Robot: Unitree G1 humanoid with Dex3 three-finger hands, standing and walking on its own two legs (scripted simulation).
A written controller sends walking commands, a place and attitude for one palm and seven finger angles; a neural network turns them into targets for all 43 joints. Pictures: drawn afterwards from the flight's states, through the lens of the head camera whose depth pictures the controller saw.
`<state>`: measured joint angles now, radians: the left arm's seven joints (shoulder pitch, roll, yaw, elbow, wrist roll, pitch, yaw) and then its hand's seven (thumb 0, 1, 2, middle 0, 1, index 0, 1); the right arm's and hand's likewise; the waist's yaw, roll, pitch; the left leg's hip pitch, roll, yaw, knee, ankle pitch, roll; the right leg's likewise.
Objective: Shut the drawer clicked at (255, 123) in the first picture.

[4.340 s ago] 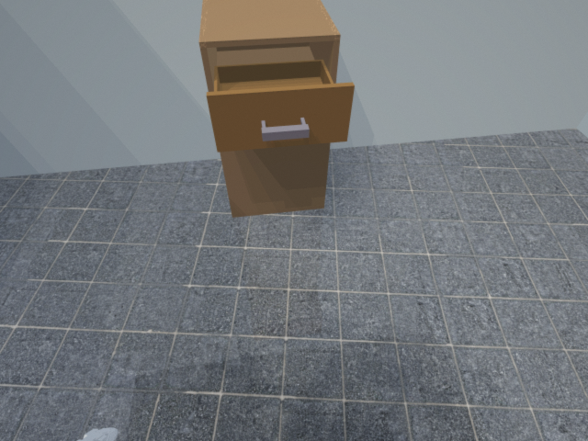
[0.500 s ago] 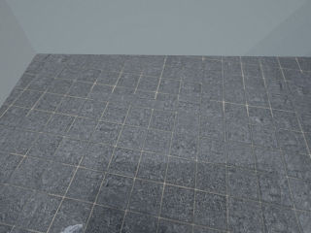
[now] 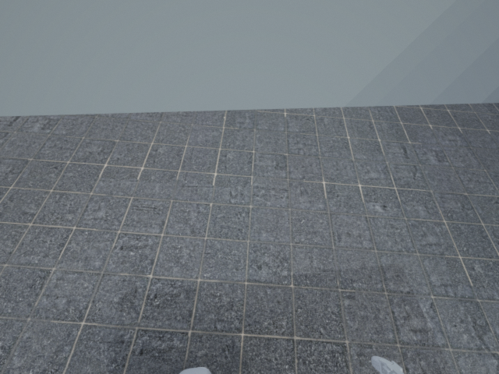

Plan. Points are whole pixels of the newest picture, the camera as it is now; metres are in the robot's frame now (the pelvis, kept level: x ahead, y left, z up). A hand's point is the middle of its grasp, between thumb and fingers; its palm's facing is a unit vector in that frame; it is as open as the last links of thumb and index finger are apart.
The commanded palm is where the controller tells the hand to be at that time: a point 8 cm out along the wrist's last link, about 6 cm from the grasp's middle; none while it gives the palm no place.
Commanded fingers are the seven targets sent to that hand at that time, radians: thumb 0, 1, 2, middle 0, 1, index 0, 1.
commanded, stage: turn to face it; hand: left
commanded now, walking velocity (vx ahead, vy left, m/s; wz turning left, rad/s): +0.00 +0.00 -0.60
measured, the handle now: out of the picture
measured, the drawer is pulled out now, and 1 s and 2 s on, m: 0.28 0.28 0.28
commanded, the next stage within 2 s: none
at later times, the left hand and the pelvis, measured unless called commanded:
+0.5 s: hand (160, 339) +0.19 +0.18 -0.14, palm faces +0.08 -0.98 -0.19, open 7.4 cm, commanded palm none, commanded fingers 0.00 0.90 0.90 -0.20 -0.30 -0.20 -0.30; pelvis +0.06 +0.01 +0.01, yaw +5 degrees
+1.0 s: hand out of the picture -0.05 +0.22 -0.17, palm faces +0.47 -0.84 -0.28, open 7.4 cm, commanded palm none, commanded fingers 0.00 0.90 0.90 -0.20 -0.30 -0.20 -0.30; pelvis +0.04 +0.02 +0.00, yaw +25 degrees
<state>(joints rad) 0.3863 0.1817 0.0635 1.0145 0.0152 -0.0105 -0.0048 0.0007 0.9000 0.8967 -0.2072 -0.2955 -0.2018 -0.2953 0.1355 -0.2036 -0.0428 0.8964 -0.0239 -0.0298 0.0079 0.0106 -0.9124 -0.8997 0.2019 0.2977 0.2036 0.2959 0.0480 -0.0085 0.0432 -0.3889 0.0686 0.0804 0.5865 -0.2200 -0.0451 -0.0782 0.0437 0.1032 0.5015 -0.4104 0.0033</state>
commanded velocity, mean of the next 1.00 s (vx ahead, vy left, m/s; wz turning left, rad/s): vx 0.00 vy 0.00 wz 0.59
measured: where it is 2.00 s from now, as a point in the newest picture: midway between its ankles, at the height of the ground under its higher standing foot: outside the picture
